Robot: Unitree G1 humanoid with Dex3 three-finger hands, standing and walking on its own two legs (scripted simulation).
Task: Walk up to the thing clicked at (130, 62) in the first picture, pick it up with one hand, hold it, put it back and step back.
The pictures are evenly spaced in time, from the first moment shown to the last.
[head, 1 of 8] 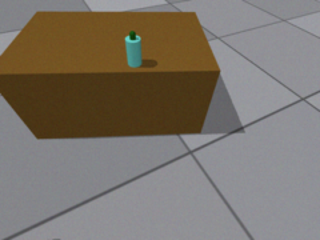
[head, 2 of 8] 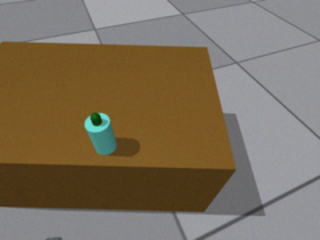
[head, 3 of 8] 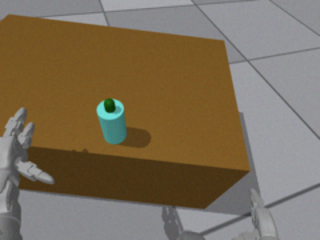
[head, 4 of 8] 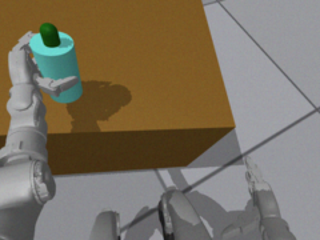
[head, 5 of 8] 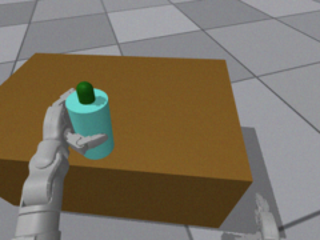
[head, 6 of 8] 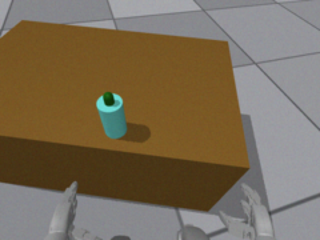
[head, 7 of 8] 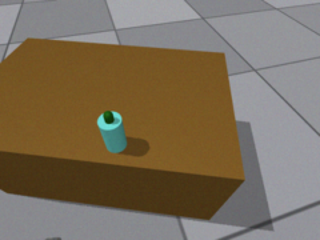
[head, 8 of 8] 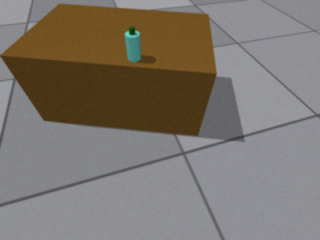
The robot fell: no
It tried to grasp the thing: yes
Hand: left
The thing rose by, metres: 0.25
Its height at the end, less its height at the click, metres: +0.00
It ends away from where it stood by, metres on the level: 0.00
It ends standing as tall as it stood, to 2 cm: yes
